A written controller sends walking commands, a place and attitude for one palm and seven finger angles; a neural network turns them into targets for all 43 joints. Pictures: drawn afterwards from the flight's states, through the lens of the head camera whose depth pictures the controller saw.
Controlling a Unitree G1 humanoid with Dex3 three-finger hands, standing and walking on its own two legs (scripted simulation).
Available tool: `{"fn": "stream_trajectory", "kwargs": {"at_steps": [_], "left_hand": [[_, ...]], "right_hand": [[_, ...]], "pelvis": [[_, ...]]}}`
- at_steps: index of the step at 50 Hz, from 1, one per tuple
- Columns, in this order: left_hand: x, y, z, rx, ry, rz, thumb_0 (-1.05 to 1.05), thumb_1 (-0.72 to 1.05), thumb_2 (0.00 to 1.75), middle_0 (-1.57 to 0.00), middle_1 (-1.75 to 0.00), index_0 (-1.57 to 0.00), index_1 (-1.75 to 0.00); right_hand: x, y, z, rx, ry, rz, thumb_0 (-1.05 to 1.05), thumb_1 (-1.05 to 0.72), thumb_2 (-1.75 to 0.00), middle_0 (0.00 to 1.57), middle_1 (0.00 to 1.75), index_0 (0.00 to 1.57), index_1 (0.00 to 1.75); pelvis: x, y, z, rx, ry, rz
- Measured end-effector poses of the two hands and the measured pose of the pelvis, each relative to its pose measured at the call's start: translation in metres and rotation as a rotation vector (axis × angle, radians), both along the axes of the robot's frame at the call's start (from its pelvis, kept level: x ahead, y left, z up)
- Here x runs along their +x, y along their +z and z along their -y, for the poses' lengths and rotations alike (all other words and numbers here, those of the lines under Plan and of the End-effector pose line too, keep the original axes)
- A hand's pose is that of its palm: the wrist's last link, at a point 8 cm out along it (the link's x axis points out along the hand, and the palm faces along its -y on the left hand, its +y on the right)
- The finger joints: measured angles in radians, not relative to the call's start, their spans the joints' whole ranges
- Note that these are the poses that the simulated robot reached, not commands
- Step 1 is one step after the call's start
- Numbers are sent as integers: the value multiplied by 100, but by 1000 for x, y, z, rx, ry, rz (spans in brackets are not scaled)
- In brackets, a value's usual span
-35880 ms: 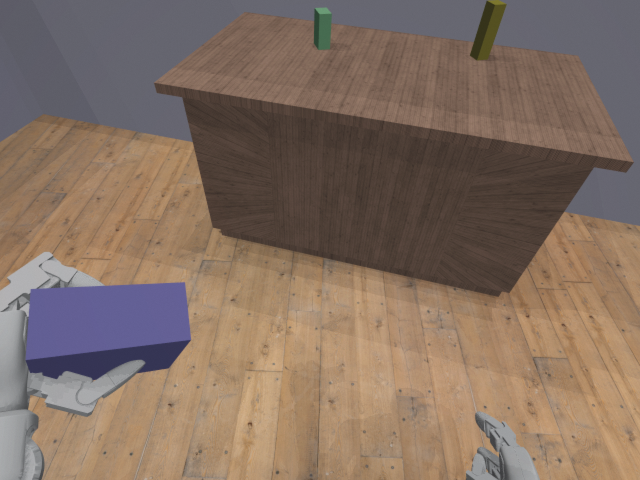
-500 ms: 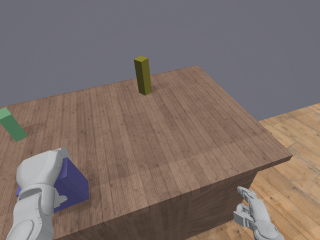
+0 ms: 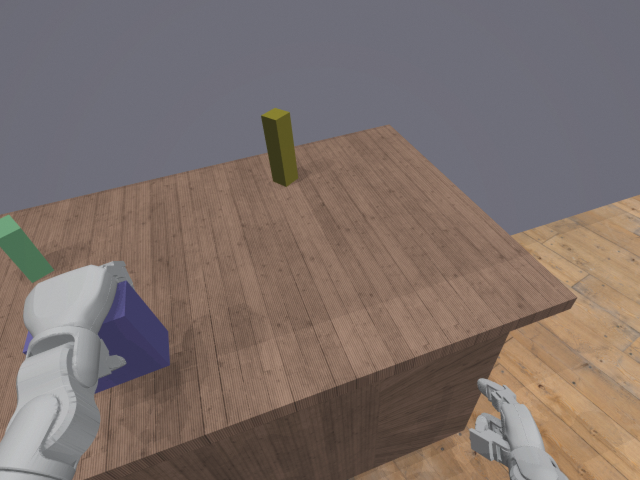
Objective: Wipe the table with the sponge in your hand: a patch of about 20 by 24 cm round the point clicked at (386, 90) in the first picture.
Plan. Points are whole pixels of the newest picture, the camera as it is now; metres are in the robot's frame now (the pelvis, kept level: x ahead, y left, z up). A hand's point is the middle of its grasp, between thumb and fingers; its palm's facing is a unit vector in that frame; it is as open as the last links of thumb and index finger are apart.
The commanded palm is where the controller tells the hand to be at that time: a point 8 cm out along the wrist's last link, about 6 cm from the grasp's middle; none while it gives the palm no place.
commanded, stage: lift the sponge slowly off the table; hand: left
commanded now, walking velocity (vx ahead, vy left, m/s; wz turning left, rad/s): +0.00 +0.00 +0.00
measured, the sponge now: (113, 348) +0.23 +0.32 +0.06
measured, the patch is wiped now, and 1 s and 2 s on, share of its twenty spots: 1.00 1.00 1.00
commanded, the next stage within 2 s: bring the sponge back beside the body in 0.64 s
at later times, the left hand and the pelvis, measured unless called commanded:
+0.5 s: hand (95, 307) +0.24 +0.31 +0.13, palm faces +0.10 -0.09 -0.99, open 9.6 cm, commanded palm +0.21 +0.30 +0.20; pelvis +0.00 +0.00 +0.00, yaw +1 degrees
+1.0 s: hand (95, 315) +0.23 +0.31 +0.13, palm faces +0.08 -0.10 -0.99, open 9.6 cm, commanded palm +0.19 +0.30 +0.20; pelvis +0.00 +0.00 +0.00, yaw +0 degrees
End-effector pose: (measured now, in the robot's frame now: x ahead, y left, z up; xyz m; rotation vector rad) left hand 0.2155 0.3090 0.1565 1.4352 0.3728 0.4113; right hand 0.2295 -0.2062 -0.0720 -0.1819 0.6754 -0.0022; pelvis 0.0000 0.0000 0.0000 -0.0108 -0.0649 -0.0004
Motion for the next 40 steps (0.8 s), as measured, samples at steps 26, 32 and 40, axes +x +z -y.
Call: {"fn": "stream_trajectory", "kwargs": {"at_steps": [26, 32, 40], "left_hand": [[2, 29, 5, -7, 32, 46, -1, -47, 108, -77, -137, -78, -137], [8, 31, 5, 5, 22, 24, -1, -47, 108, -77, -137, -78, -137], [13, 28, 11, 1, -25, 8, -1, -47, 108, -77, -137, -78, -137]], "right_hand": [[25, 15, -15, 23, 54, 65, 1, -91, -90, 21, 30, 19, 30], [21, 12, -11, 9, 52, 56, 1, -91, -90, 21, 30, 20, 30], [13, 6, -5, 7, 35, 35, 1, -91, -90, 21, 30, 20, 30]], "pelvis": [[-3, 0, 3, 3, 11, -1], [-5, -1, 4, 3, 14, -3], [-3, -1, 4, 3, 9, -7]]}}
